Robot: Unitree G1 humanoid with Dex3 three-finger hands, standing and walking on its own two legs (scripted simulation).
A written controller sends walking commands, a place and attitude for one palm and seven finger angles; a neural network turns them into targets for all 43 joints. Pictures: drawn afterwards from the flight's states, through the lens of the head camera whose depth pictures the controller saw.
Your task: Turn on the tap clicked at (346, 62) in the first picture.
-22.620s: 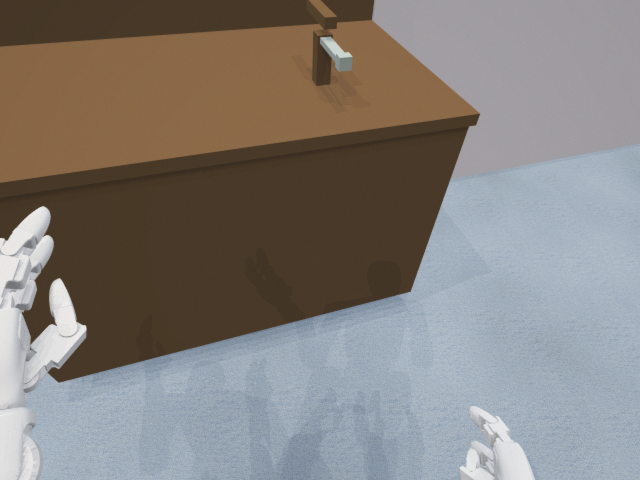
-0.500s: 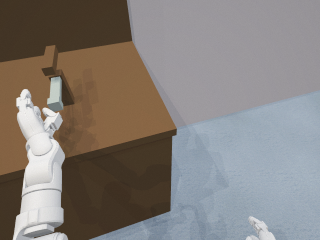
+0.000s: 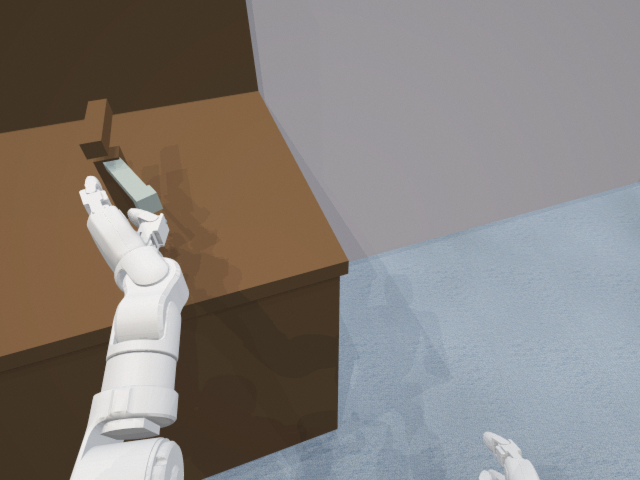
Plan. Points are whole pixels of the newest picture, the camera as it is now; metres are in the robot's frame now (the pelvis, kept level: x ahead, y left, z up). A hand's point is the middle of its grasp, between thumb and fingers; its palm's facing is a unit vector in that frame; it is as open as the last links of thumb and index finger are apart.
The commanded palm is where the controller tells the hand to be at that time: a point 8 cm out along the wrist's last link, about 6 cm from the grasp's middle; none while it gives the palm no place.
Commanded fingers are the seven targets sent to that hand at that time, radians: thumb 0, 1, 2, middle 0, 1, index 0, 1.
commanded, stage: push the lever round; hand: left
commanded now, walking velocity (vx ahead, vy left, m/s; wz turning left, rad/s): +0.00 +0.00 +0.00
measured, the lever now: (146, 201) +0.42 +0.27 +0.15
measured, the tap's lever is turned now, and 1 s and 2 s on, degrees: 23 45 68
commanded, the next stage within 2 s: lift the hand up off the lever in 1.54 s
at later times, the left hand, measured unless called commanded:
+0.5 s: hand (185, 209) +0.41 +0.21 +0.15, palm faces +0.78 -0.62 -0.07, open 7.8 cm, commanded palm +0.36 +0.24 +0.15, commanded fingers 0.00 0.90 0.90 -0.15 -0.15 -0.15 -0.15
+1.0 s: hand (191, 197) +0.44 +0.21 +0.15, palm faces +0.83 -0.54 -0.12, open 7.8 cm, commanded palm +0.39 +0.23 +0.15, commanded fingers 0.00 0.90 0.90 -0.15 -0.15 -0.15 -0.15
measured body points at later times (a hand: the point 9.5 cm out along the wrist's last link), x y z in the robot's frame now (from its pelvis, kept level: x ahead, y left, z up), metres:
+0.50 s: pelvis +0.00 -0.01 +0.00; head -0.01 -0.03 +0.45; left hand +0.36 +0.24 +0.16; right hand +0.16 -0.25 -0.12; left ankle +0.02 +0.14 -0.73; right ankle -0.01 -0.09 -0.73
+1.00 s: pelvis +0.00 -0.01 -0.01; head +0.01 -0.02 +0.44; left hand +0.39 +0.24 +0.16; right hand +0.10 -0.26 -0.14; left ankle +0.02 +0.14 -0.73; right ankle -0.01 -0.09 -0.73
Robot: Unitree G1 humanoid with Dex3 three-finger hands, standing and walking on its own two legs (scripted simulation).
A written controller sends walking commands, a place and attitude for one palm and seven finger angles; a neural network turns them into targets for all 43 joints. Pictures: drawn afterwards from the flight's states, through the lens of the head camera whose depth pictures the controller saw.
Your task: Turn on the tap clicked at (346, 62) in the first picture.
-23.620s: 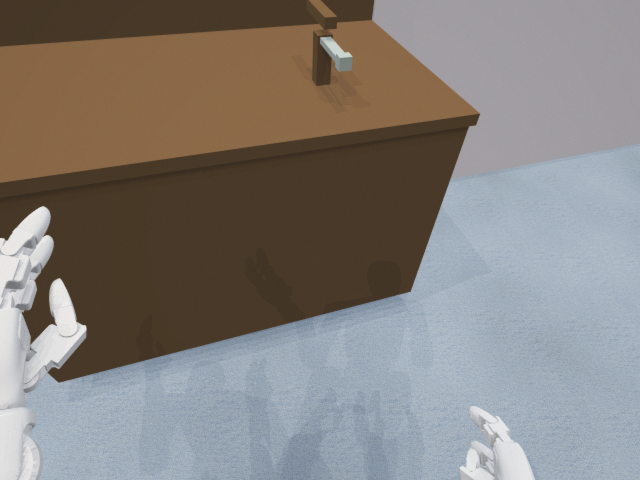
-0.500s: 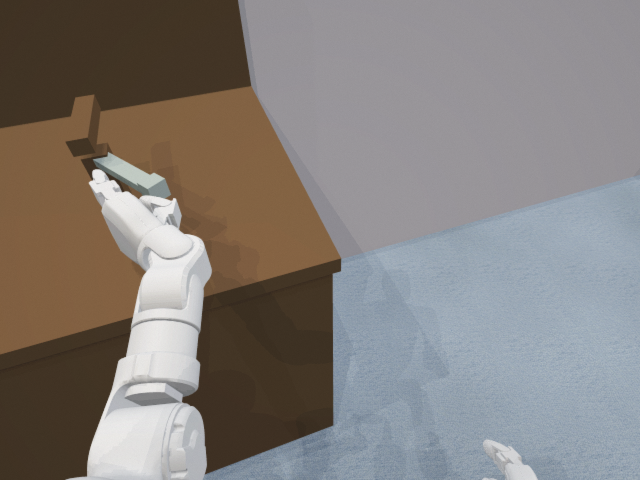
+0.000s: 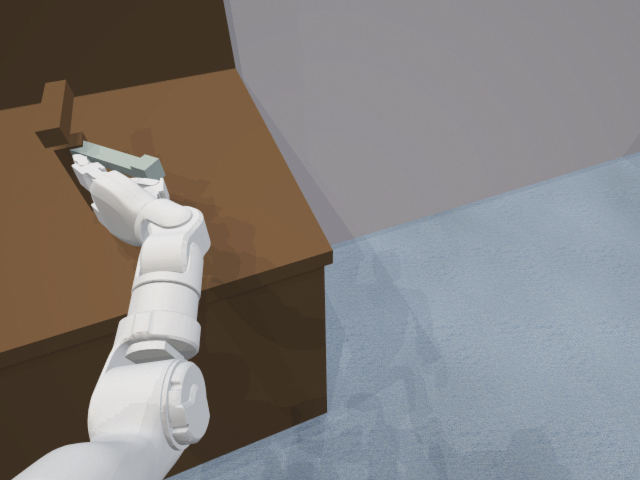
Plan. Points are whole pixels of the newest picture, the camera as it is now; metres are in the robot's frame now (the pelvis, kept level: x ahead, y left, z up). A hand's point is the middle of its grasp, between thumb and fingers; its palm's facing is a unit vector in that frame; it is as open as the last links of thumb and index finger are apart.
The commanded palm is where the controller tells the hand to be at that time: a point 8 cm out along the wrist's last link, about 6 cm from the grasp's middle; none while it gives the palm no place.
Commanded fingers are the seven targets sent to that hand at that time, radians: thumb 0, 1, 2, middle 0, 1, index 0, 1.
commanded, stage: push the lever round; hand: left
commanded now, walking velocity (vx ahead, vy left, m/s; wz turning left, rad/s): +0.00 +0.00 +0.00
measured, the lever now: (148, 170) +0.47 +0.24 +0.16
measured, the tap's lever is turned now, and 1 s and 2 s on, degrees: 45 68 69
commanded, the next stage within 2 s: lift the hand up off the lever in 0.54 s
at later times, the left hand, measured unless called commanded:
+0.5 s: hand (172, 170) +0.47 +0.21 +0.15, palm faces +0.84 -0.52 -0.16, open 7.8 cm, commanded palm +0.42 +0.23 +0.16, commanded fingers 0.00 0.90 0.90 -0.15 -0.15 -0.15 -0.15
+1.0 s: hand (175, 157) +0.50 +0.21 +0.16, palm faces +0.83 -0.54 -0.15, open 7.8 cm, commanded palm +0.44 +0.23 +0.17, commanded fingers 0.00 0.90 0.90 -0.15 -0.15 -0.15 -0.15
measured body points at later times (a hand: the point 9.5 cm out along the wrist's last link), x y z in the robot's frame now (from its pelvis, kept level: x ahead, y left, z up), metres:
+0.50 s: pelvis +0.00 +0.00 +0.00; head +0.03 -0.02 +0.45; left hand +0.43 +0.24 +0.17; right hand +0.06 -0.26 -0.14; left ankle +0.02 +0.15 -0.73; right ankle -0.01 -0.08 -0.73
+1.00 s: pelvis +0.01 +0.00 +0.00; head +0.04 -0.01 +0.45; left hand +0.45 +0.24 +0.17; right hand +0.03 -0.25 -0.15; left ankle +0.02 +0.15 -0.73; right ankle -0.01 -0.08 -0.73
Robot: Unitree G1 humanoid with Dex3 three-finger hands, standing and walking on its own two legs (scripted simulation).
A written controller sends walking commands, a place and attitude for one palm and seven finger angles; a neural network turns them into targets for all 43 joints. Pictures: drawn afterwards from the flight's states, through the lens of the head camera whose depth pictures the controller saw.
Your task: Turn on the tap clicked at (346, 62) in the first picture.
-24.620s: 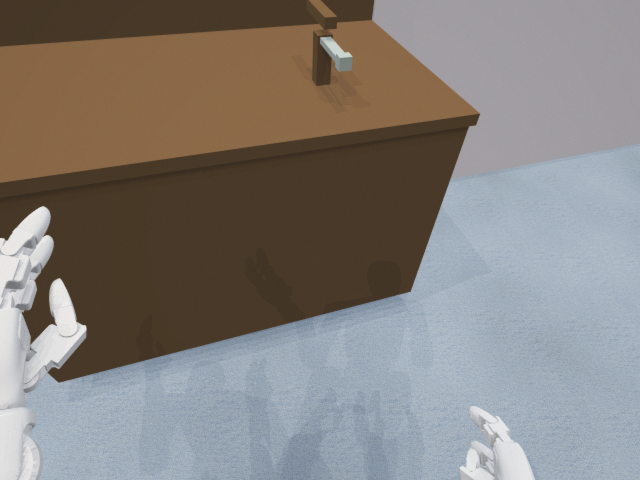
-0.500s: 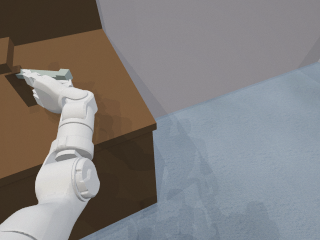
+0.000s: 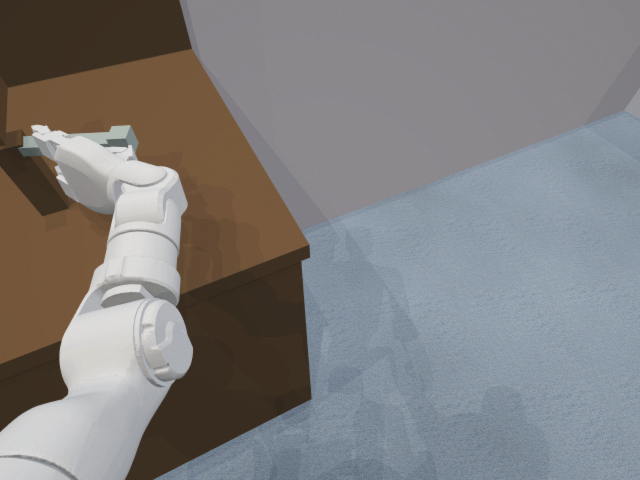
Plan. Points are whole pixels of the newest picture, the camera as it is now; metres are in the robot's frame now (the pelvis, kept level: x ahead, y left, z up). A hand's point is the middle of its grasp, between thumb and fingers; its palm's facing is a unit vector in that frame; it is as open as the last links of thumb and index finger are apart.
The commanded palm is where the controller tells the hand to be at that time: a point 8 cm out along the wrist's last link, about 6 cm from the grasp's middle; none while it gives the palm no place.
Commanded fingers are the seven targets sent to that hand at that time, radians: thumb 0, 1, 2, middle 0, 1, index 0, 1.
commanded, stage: lift the hand up off the lever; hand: left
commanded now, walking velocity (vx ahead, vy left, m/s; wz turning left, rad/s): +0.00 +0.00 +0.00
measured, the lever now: (122, 141) +0.51 +0.24 +0.16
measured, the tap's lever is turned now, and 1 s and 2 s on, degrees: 68 69 69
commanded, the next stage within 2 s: none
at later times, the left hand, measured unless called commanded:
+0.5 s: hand (121, 147) +0.48 +0.22 +0.18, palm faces +0.82 -0.56 -0.11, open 7.8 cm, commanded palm +0.41 +0.24 +0.19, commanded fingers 0.00 0.90 0.90 -0.15 -0.15 -0.15 -0.15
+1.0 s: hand (118, 142) +0.45 +0.21 +0.20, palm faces +0.83 -0.55 -0.11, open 7.8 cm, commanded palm +0.40 +0.23 +0.21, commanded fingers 0.00 0.90 0.90 -0.15 -0.15 -0.15 -0.15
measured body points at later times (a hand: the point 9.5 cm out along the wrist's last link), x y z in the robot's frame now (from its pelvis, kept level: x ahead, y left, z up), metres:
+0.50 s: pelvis +0.02 +0.01 +0.01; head +0.03 -0.01 +0.46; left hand +0.43 +0.25 +0.19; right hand +0.10 -0.25 -0.13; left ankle +0.01 +0.14 -0.72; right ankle -0.02 -0.08 -0.72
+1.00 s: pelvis +0.01 -0.01 +0.01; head +0.01 -0.03 +0.46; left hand +0.41 +0.23 +0.21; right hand +0.12 -0.25 -0.12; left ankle +0.01 +0.14 -0.72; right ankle -0.02 -0.08 -0.72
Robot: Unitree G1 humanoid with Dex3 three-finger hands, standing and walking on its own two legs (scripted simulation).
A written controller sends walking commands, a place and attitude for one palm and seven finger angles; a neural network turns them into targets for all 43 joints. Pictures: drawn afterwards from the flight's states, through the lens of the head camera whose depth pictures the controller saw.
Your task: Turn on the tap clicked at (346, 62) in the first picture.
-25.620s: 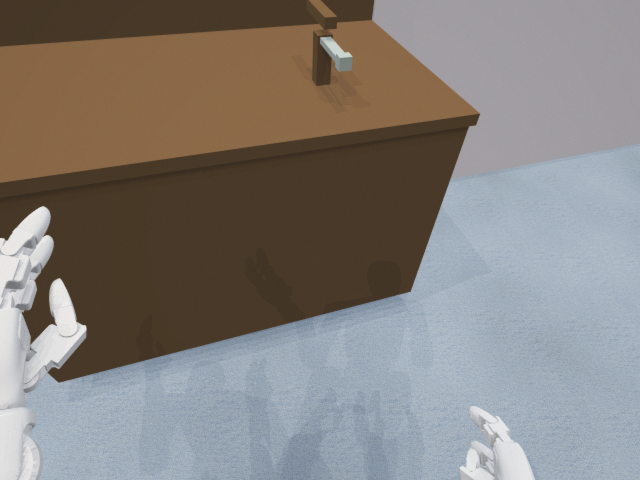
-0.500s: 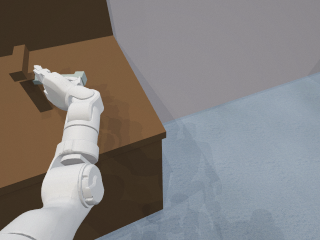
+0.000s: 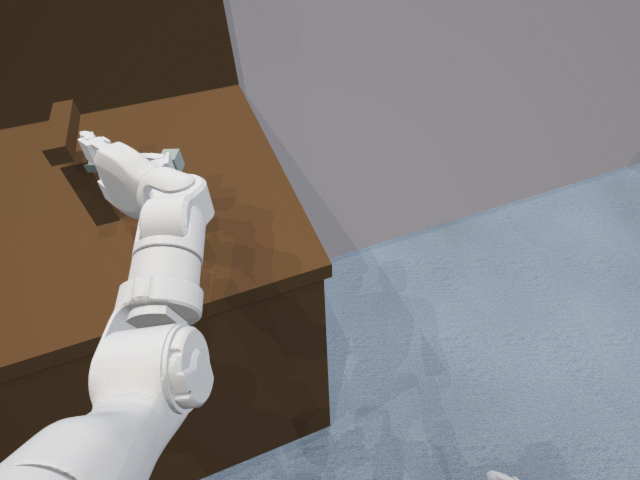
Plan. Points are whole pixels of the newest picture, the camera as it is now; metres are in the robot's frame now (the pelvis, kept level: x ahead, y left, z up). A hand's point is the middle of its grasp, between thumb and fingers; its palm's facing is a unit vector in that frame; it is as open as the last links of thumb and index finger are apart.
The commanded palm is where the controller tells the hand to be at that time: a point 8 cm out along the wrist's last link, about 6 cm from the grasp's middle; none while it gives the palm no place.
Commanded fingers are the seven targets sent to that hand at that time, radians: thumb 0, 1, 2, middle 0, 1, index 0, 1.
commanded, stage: lift the hand up off the lever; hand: left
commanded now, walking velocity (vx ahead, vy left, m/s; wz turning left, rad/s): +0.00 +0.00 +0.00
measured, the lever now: (171, 162) +0.51 +0.23 +0.15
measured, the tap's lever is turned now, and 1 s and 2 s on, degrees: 69 69 69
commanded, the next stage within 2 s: draw the hand back beside the body in 1.04 s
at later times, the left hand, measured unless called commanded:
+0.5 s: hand (159, 151) +0.44 +0.21 +0.22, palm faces +0.81 -0.57 -0.10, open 7.8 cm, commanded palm +0.39 +0.23 +0.22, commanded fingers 0.00 0.90 0.90 -0.15 -0.15 -0.15 -0.15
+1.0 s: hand (163, 139) +0.45 +0.20 +0.23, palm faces +0.80 -0.59 -0.10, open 7.8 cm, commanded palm +0.39 +0.22 +0.24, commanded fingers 0.00 0.90 0.90 -0.15 -0.15 -0.15 -0.15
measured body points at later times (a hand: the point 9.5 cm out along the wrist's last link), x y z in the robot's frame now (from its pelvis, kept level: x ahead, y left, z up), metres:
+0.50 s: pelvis -0.01 +0.00 +0.00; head -0.01 -0.02 +0.45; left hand +0.40 +0.23 +0.22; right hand +0.09 -0.25 -0.14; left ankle +0.01 +0.15 -0.73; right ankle -0.02 -0.07 -0.73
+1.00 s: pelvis +0.01 +0.01 +0.00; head +0.00 -0.02 +0.45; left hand +0.41 +0.23 +0.23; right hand +0.13 -0.24 -0.13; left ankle +0.01 +0.15 -0.73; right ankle -0.02 -0.07 -0.73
